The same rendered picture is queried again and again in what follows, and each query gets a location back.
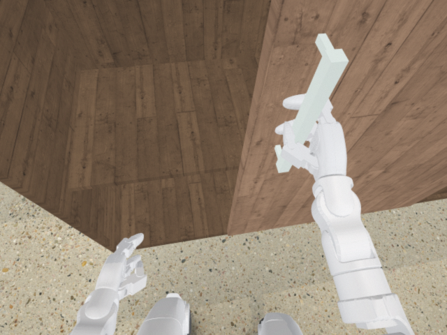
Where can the robot right forearm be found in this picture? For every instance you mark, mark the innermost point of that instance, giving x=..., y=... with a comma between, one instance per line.
x=364, y=294

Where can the right robot hand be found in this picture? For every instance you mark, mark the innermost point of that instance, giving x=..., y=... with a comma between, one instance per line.
x=326, y=142

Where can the robot thigh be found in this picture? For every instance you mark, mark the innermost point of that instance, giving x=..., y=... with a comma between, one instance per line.
x=278, y=324
x=169, y=316

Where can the robot right thigh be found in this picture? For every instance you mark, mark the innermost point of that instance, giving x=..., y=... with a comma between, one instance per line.
x=278, y=324

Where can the handle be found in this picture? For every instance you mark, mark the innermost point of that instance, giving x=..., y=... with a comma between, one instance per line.
x=330, y=69

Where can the robot left thigh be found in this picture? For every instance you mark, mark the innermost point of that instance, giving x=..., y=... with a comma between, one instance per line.
x=169, y=316

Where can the robot left forearm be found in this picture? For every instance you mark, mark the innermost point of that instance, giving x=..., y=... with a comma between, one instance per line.
x=98, y=315

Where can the left robot hand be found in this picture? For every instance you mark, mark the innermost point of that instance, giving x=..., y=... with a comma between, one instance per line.
x=116, y=271

